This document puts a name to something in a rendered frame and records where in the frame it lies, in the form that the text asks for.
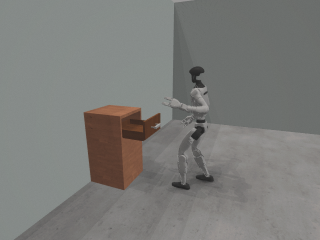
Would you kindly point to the robot left forearm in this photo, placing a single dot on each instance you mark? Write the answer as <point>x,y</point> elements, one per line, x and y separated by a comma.
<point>193,109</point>

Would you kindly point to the cabinet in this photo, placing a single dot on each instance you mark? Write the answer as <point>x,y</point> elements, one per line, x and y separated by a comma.
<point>113,160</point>

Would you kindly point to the right robot hand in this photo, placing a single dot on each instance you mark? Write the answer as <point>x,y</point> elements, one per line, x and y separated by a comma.
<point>189,121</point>

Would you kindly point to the handle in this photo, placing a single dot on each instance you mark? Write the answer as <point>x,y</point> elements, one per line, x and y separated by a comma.
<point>157,125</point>

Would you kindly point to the drawer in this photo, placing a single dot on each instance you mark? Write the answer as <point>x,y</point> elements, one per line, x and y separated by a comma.
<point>140,130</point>

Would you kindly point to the left robot upper arm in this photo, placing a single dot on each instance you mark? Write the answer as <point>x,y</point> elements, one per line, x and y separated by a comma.
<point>199,99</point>

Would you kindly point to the robot right foot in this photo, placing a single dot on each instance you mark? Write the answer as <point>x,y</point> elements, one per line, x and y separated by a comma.
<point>203,177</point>

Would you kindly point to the left robot thigh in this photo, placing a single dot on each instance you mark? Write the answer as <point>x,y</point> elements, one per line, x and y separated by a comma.
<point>188,140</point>

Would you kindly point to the left robot hand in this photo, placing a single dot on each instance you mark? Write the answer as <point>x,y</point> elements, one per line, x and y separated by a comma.
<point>173,104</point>

